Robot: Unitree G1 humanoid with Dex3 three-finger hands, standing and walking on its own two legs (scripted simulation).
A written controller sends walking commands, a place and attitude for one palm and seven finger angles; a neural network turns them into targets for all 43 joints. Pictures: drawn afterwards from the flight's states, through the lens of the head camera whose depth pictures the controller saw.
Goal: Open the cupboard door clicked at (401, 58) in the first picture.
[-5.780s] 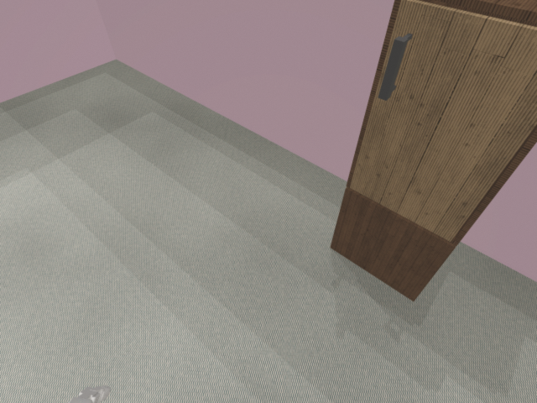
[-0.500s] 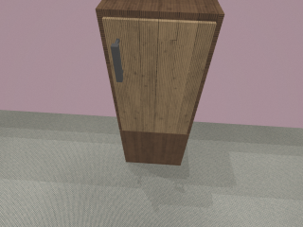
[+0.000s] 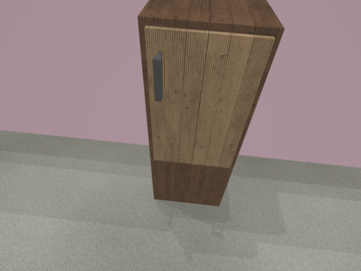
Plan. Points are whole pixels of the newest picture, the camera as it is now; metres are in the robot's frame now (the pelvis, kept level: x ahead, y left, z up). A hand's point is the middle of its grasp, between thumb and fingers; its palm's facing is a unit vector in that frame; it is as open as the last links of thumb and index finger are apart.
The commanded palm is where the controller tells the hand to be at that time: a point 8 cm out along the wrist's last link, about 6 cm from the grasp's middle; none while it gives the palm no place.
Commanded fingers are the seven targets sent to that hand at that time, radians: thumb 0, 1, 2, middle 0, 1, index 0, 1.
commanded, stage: shuffle to correct the standing spot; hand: left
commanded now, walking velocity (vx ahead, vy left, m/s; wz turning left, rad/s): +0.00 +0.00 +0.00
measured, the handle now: (159, 76) +0.63 +0.11 +0.12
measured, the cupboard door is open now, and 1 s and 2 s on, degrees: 0 0 0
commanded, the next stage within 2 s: come to a stop and stand still in 0.48 s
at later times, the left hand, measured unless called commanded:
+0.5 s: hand out of the picture -0.05 +0.12 -0.17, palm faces +0.09 -0.98 -0.16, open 7.4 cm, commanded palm none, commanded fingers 0.00 0.90 0.90 -0.20 -0.30 -0.20 -0.30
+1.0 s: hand out of the picture +0.10 +0.10 -0.17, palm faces +0.00 -0.97 -0.24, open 7.3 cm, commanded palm none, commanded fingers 0.00 0.90 0.90 -0.20 -0.30 -0.20 -0.30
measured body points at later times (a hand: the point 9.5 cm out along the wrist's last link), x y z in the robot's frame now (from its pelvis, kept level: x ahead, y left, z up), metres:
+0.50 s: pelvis +0.02 -0.04 +0.00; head +0.02 -0.02 +0.45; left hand -0.05 +0.18 -0.16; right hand +0.03 -0.27 -0.15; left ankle +0.04 +0.07 -0.71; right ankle -0.01 -0.13 -0.74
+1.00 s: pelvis +0.06 -0.09 -0.01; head +0.07 -0.10 +0.44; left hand +0.10 +0.15 -0.15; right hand +0.06 -0.30 -0.17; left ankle +0.05 +0.04 -0.71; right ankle +0.11 -0.20 -0.74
